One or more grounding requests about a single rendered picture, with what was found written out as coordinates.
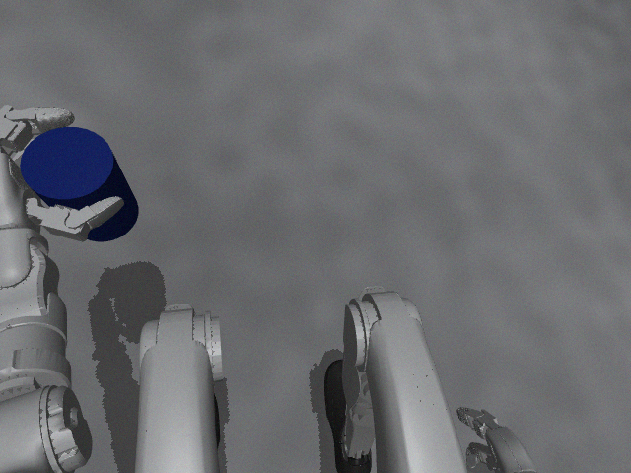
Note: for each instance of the left robot arm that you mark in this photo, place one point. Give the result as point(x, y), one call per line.
point(42, 429)

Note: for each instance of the right robot hand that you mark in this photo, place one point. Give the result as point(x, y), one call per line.
point(504, 453)

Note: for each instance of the can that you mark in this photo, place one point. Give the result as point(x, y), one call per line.
point(76, 167)

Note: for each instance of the right robot foot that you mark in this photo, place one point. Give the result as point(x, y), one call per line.
point(335, 405)

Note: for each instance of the left robot hand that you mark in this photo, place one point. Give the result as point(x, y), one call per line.
point(20, 206)

